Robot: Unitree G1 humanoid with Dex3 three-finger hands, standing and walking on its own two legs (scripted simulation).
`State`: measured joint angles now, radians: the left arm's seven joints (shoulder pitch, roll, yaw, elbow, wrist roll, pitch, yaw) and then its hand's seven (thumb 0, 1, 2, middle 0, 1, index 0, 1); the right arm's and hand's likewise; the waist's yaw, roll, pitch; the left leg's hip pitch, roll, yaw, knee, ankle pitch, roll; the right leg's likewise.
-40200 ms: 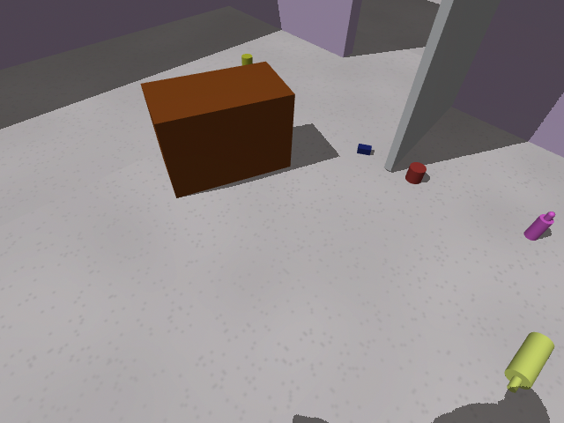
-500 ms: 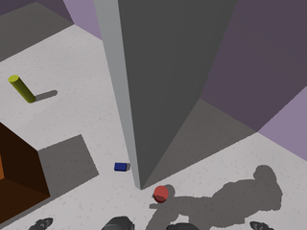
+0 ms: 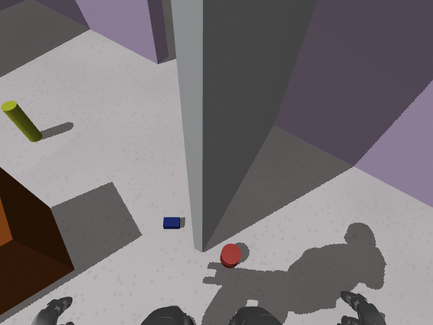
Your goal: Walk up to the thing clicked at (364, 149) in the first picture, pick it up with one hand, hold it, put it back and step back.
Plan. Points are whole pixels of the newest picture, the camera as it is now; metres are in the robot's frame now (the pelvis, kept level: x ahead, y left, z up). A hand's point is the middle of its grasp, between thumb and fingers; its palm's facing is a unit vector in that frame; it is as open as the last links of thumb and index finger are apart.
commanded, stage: step back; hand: left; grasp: from above
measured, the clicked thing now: (171, 223) +0.55 +0.16 -0.74
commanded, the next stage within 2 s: none
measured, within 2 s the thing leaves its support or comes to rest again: neither
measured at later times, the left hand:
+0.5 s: hand out of the picture -0.01 +0.29 -0.15, palm faces +0.06 -0.94 -0.33, open 7.4 cm
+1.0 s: hand out of the picture -0.21 +0.24 -0.12, palm faces +0.00 -0.91 -0.41, open 7.4 cm
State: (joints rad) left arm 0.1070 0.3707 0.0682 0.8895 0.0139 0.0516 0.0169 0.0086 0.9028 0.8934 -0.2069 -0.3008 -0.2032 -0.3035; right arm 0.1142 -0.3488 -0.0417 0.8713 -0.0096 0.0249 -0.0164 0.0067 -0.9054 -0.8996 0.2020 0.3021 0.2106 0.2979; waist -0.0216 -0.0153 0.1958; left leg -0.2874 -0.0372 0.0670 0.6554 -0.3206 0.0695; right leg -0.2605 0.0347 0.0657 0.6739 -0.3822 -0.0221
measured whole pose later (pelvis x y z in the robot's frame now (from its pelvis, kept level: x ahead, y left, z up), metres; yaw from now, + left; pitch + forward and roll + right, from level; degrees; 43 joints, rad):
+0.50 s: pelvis -0.12 +0.03 +0.01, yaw +4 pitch -3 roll -2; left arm 0.12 0.39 0.08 0.81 0.01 0.09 0.02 0.01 0.90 0.89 -0.21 -0.30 -0.20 -0.30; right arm 0.20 -0.35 -0.03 0.89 -0.04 0.02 0.00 0.01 -0.91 -0.90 0.20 0.30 0.21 0.30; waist -0.02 -0.06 0.17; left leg -0.24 -0.02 -0.06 0.59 -0.30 0.03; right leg -0.49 0.13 0.17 1.11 -0.51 -0.02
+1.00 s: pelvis -0.28 -0.03 +0.01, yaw -1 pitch -3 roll +2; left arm 0.23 0.35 0.08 0.82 0.04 0.08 -0.02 0.01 0.90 0.89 -0.21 -0.30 -0.21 -0.30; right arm 0.20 -0.42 -0.06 0.86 -0.01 0.04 -0.03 0.01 -0.91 -0.90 0.20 0.30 0.21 0.30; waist 0.02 0.02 0.11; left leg -0.52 -0.11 -0.13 1.12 -0.43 -0.01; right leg -0.28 -0.01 0.04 0.62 -0.30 -0.02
